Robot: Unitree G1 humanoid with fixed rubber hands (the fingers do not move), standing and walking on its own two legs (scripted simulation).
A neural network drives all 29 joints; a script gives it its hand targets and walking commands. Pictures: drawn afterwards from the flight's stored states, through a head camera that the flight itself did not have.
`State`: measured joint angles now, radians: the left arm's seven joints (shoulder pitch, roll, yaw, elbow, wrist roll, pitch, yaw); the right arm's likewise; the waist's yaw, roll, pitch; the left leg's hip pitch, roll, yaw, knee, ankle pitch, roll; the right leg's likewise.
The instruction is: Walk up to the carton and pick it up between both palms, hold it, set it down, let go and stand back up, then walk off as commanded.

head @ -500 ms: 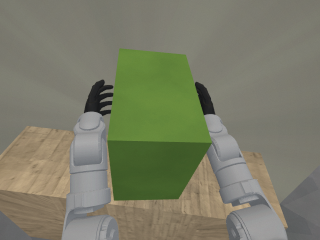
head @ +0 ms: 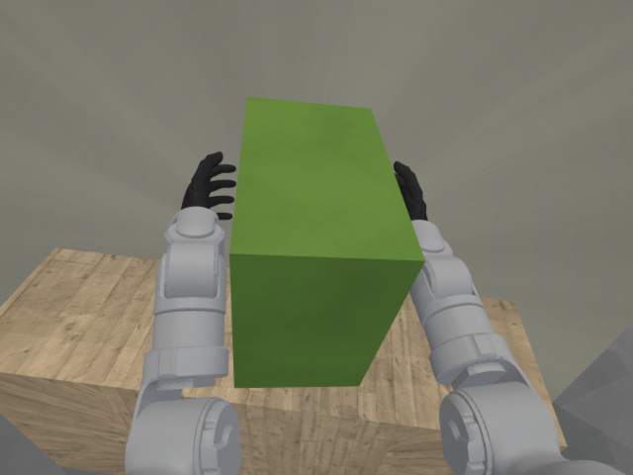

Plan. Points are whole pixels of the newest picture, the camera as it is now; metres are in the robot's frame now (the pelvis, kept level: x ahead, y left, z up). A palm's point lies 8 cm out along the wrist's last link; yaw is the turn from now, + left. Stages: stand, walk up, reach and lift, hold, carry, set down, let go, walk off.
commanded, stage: hold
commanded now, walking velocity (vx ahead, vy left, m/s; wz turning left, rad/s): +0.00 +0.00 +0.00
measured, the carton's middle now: (304, 245) +0.38 +0.02 +0.13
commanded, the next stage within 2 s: none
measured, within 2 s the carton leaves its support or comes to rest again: neither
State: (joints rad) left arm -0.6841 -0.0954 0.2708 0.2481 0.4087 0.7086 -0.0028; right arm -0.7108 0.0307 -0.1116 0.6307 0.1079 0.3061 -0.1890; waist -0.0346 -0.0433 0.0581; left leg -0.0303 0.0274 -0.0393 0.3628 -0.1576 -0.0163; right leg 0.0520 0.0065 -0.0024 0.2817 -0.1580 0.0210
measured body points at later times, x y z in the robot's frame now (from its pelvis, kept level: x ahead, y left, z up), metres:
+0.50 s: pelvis +0.00 +0.00 +0.00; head -0.06 +0.03 +0.45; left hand +0.35 +0.16 +0.19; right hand +0.36 -0.11 +0.18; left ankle +0.04 +0.13 -0.75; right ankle +0.01 -0.13 -0.75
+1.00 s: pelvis +0.01 +0.00 +0.00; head -0.04 +0.03 +0.45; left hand +0.38 +0.15 +0.21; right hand +0.39 -0.12 +0.20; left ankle +0.04 +0.13 -0.75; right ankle +0.01 -0.13 -0.75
